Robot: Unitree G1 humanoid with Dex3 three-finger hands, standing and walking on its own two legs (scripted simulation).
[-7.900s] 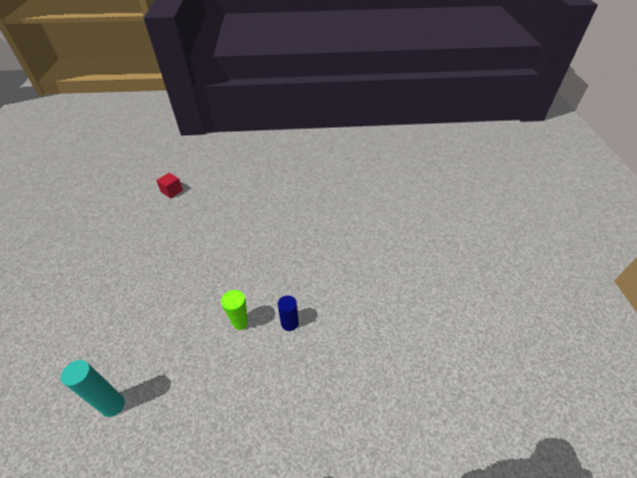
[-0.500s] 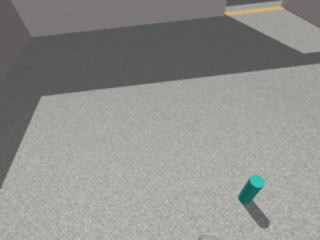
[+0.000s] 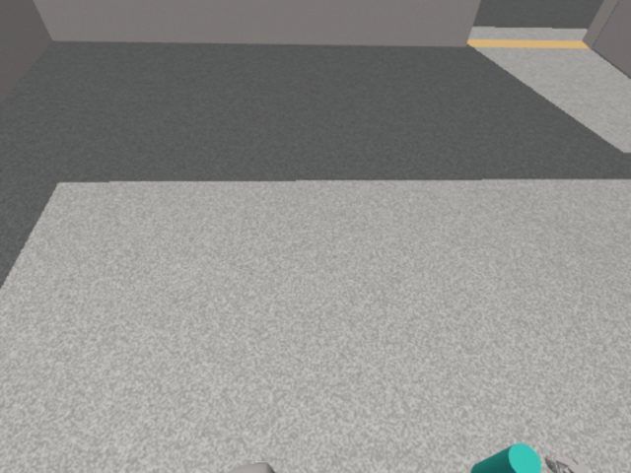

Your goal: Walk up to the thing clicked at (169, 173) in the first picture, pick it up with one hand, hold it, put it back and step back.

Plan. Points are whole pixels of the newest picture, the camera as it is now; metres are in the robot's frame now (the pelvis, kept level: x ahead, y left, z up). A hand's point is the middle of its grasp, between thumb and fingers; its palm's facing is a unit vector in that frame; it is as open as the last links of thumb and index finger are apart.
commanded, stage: walk up
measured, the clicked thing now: out of the picture +0.31 -1.46 -0.72
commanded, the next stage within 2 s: stand in 1.84 s
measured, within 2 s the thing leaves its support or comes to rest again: neither
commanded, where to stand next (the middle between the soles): +0.37 -0.01 m, yaw +0 degrees
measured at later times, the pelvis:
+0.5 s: pelvis +0.17 -0.05 +0.00, yaw -8 degrees
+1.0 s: pelvis +0.29 +0.02 +0.00, yaw -15 degrees
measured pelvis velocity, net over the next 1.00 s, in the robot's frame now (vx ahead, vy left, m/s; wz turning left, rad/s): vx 0.29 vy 0.02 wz -0.26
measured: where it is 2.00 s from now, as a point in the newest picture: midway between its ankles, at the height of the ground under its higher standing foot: (319, 434)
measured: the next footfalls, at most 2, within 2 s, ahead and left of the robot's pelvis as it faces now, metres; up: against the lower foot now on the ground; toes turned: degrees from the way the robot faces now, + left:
right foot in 0.34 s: +0.26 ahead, -0.18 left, +0.00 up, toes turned -11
left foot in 0.80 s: +0.42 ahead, +0.11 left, +0.00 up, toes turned -9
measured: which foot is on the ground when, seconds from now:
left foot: down 0.00-0.36, up 0.38-0.78, down 0.80-1.00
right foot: up 0.00-0.32, down 0.34-0.82, up 0.84-1.00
